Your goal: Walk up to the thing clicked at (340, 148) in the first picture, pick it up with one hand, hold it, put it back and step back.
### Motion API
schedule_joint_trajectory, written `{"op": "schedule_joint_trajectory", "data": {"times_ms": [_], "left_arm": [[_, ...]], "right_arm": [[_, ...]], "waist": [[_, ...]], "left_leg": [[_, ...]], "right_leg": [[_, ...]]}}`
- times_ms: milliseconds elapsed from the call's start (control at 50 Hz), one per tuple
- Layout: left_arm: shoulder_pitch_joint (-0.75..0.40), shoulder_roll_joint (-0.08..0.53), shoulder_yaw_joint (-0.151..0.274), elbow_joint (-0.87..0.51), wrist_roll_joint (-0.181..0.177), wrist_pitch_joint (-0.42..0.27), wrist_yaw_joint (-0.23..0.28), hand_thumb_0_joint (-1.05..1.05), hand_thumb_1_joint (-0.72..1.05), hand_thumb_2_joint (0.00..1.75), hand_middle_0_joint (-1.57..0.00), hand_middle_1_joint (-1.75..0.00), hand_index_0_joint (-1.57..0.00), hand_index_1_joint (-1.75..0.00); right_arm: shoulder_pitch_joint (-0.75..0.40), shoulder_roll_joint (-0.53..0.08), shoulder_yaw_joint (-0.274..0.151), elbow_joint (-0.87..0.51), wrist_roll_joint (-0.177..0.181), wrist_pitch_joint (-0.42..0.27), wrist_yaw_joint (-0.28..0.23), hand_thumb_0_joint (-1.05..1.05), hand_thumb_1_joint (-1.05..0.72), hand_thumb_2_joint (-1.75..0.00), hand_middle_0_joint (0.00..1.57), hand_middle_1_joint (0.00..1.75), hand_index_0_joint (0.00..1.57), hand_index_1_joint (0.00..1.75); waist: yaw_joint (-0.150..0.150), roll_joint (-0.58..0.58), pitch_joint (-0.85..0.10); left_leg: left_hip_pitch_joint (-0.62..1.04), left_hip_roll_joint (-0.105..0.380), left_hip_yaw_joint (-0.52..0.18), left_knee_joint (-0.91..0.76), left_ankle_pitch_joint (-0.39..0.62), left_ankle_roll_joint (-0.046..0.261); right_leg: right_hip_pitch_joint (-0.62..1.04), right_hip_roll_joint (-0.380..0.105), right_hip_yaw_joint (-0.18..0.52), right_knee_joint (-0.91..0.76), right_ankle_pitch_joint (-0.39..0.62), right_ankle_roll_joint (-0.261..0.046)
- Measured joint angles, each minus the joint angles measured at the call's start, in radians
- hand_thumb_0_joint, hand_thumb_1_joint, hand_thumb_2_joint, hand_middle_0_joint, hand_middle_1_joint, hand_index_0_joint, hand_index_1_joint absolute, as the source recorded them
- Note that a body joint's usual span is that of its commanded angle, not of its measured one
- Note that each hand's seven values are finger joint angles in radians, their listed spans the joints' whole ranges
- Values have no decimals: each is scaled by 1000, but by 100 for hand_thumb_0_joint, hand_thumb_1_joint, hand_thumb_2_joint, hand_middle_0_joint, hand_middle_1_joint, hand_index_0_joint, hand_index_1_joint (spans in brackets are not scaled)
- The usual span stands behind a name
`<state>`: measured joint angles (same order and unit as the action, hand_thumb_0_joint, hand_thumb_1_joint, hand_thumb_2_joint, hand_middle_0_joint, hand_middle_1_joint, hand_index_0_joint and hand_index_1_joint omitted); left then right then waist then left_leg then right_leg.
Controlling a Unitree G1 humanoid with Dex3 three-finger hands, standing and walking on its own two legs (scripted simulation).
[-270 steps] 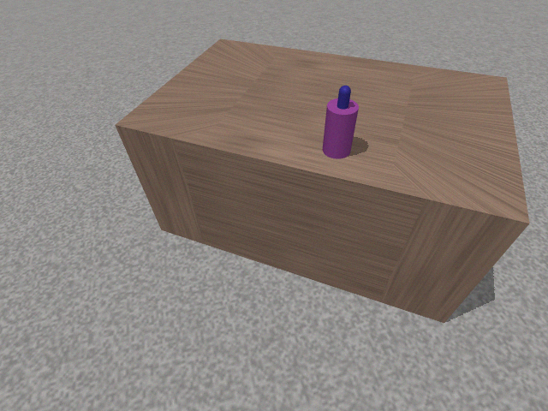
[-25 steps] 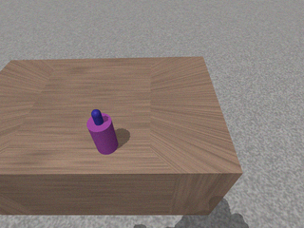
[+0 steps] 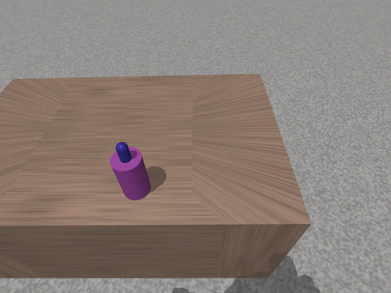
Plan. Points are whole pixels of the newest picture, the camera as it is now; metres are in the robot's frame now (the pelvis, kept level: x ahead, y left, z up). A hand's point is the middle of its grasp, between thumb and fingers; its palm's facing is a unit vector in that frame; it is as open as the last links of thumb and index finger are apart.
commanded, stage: stand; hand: left
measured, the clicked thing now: (129, 168) +0.47 +0.22 -0.08
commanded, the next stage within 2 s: go down in 1.18 s
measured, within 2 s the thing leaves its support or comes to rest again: neither
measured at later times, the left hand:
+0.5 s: hand out of the picture +0.06 +0.25 -0.16, palm faces -0.03 -0.94 -0.34, open 7.4 cm
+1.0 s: hand out of the picture +0.06 +0.25 -0.16, palm faces -0.03 -0.94 -0.34, open 7.4 cm
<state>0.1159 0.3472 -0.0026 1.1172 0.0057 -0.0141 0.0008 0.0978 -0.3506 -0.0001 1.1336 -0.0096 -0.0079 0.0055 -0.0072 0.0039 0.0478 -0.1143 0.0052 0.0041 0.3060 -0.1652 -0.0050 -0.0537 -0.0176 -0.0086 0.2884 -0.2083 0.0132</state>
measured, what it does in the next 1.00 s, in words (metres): stands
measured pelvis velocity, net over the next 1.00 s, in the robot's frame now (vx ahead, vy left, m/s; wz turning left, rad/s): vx -0.01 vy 0.00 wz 0.00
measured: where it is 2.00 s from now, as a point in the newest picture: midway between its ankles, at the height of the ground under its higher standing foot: outside the picture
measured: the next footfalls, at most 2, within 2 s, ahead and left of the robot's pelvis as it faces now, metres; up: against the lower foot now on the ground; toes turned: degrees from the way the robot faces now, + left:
none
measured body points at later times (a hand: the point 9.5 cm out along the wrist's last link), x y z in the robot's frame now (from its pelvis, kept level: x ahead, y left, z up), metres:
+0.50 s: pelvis +0.00 +0.00 +0.00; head +0.01 +0.00 +0.45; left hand +0.07 +0.30 -0.13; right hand +0.07 -0.30 -0.13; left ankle +0.00 +0.12 -0.75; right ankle -0.03 -0.13 -0.75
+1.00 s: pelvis -0.01 +0.00 +0.00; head +0.01 +0.00 +0.45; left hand +0.06 +0.30 -0.13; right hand +0.06 -0.30 -0.14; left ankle +0.00 +0.12 -0.75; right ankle -0.03 -0.13 -0.75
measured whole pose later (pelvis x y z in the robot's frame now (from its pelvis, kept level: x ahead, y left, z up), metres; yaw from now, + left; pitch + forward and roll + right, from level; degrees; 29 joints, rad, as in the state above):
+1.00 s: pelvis -0.01 +0.00 +0.00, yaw +0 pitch -2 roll +0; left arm 0.13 0.35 0.00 1.12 0.01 -0.01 0.00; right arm 0.12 -0.35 0.00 1.13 -0.01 -0.01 0.01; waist 0.00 0.00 0.05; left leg -0.12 0.00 0.00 0.30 -0.16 0.00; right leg -0.06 -0.02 -0.01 0.29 -0.20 0.01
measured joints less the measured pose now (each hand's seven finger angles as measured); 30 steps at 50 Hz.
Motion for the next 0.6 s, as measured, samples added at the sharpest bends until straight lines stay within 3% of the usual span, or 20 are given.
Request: {"op": "schedule_joint_trajectory", "data": {"times_ms": [600], "left_arm": [[12, 0, 1, 1, 2, 3, -2, 1, 90, 90, -20, -30, -21, -30]], "right_arm": [[12, -2, 2, -3, -1, 1, -1, 0, -91, -90, 20, 30, 20, 30]], "waist": [[3, 1, 4]], "left_leg": [[0, 1, -2, -1, 8, 0]], "right_leg": [[0, 1, -2, 1, 6, -1]]}}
